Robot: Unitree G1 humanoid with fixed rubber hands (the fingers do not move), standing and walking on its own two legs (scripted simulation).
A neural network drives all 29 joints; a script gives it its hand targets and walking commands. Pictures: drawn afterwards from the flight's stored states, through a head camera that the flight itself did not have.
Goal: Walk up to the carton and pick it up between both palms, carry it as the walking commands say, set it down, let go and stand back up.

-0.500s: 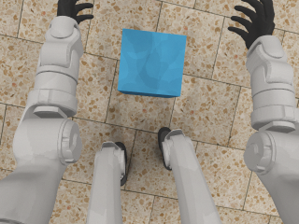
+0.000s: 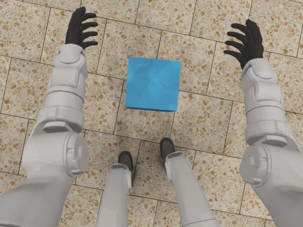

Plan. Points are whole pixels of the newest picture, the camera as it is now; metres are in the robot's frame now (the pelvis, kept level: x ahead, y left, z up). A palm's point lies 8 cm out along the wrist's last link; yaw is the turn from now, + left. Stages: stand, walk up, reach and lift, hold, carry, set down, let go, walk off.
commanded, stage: let go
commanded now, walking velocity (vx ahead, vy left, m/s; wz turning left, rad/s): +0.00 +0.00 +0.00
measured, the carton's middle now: (151, 88) +0.48 -0.07 -0.55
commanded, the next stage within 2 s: stand in 1.28 s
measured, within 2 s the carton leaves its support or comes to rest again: neither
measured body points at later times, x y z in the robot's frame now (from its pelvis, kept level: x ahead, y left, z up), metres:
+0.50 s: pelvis +0.05 +0.00 +0.08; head +0.21 -0.01 +0.50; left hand +0.38 +0.18 -0.02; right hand +0.31 -0.26 -0.02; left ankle +0.04 +0.13 -0.64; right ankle +0.08 -0.11 -0.64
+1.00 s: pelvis +0.08 +0.02 +0.10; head +0.11 +0.02 +0.55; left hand +0.26 +0.25 +0.03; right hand +0.25 -0.22 +0.03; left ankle +0.04 +0.13 -0.64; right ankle +0.08 -0.11 -0.64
